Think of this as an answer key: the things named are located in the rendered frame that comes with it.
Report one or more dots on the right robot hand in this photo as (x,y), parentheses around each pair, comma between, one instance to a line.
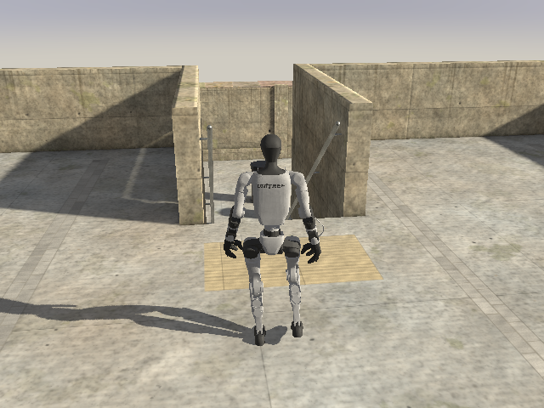
(315,249)

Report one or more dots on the left robot hand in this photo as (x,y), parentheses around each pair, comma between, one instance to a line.
(229,245)

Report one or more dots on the robot left forearm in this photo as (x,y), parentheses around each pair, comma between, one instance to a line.
(233,226)

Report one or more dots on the robot head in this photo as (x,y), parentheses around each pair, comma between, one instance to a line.
(271,148)

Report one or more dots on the right robot upper arm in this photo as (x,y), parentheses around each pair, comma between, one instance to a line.
(302,193)

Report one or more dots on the humanoid robot torso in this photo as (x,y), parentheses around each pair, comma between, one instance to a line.
(271,200)

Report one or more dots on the robot right forearm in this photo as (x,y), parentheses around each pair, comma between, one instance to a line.
(311,229)

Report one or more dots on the left robot upper arm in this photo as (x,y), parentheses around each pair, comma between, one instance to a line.
(241,190)

